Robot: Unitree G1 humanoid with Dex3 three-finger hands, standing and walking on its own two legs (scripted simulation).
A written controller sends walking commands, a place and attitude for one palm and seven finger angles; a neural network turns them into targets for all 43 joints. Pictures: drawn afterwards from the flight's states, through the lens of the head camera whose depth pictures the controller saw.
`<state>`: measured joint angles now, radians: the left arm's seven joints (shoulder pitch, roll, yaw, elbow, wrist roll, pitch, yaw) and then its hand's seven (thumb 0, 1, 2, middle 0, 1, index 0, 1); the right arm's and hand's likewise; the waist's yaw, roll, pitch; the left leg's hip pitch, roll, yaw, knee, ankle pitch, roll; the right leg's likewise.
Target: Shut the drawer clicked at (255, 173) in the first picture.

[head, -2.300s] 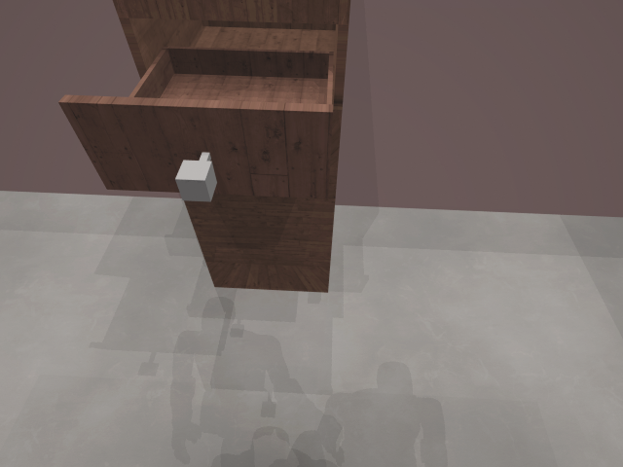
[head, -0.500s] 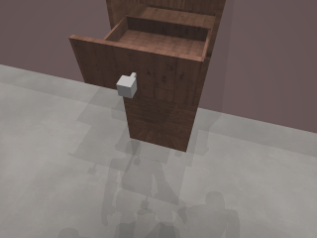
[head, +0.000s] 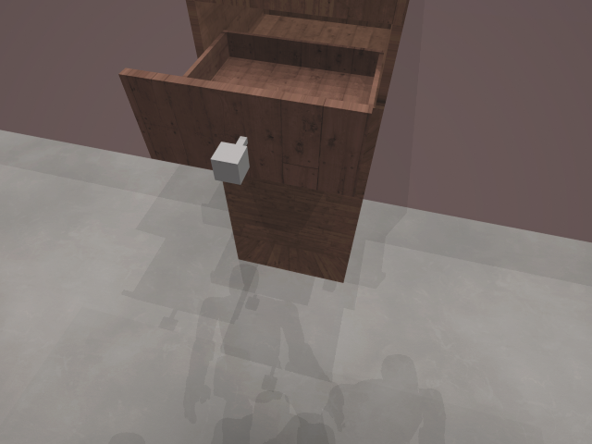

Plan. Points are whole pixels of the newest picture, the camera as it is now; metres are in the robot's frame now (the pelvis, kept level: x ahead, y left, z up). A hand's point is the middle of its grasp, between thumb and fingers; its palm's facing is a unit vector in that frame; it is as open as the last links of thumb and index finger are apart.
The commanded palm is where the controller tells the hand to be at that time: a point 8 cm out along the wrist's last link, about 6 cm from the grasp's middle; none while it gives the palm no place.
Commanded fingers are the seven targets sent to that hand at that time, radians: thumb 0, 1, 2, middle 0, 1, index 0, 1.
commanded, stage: turn to face it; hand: left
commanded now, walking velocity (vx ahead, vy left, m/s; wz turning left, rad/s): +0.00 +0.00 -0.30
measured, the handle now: (235, 154) +0.50 +0.13 +0.10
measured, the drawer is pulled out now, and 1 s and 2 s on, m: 0.29 0.29 0.29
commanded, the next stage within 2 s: take the last steps up to it in 0.42 s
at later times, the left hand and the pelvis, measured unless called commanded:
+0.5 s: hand out of the picture +0.04 +0.20 -0.18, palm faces -0.05 -0.97 -0.22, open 7.4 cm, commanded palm none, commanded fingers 0.00 0.90 0.90 -0.20 -0.30 -0.20 -0.30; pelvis -0.02 +0.01 -0.01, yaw -6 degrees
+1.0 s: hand out of the picture +0.02 +0.16 -0.19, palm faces -0.09 -0.99 -0.14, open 7.4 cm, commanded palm none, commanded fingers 0.00 0.90 0.90 -0.20 -0.30 -0.20 -0.30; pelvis +0.04 -0.01 -0.01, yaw -10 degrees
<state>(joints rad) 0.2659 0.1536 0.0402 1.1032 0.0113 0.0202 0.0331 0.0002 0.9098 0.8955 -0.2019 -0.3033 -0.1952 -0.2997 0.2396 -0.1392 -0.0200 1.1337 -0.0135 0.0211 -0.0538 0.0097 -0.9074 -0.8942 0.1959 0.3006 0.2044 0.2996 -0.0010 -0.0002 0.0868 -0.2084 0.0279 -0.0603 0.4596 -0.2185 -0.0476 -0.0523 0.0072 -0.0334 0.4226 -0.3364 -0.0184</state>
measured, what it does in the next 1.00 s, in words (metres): steps on the spot: left foot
